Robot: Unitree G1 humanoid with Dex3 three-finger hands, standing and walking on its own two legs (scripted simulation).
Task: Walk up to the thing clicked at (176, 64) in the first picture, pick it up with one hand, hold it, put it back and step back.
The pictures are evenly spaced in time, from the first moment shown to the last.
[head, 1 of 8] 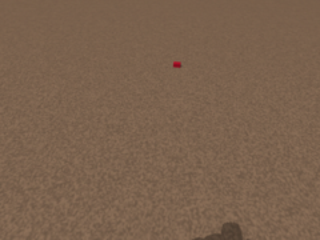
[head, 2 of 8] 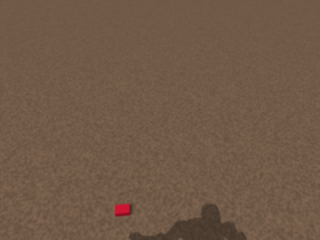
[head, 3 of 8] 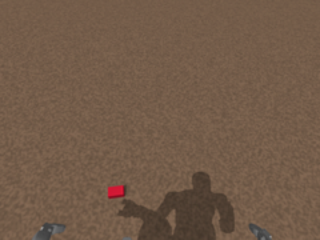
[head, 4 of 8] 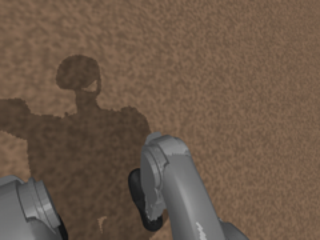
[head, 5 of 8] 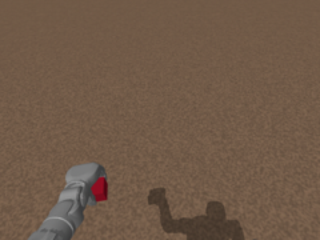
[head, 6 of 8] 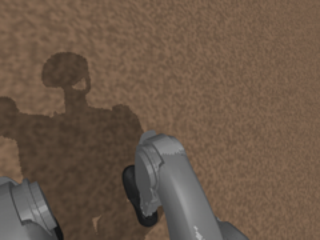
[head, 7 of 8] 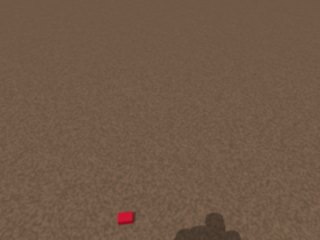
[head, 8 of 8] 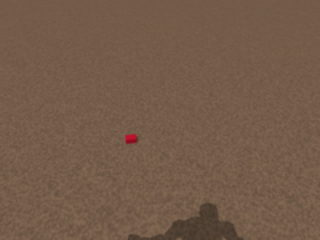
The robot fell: no
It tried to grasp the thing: yes
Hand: left
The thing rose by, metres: 0.68
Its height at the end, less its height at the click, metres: +0.00
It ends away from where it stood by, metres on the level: 0.02
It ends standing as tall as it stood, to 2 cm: yes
